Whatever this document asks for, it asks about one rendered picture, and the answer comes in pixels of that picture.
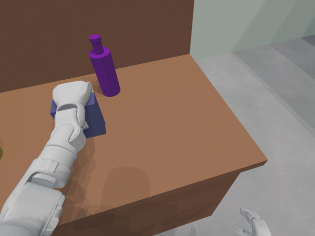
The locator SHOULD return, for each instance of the table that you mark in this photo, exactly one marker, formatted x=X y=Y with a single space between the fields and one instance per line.
x=172 y=148

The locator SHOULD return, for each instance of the robot left hand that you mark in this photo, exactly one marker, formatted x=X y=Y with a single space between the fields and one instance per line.
x=78 y=91

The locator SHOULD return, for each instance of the robot left upper arm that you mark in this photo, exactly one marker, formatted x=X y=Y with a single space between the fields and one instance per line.
x=34 y=212

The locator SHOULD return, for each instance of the sponge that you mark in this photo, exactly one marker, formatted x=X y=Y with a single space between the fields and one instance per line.
x=93 y=117

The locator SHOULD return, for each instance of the robot left forearm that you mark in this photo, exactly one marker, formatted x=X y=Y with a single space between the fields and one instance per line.
x=52 y=168

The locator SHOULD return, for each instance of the robot right hand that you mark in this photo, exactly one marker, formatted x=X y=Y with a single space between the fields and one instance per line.
x=259 y=227

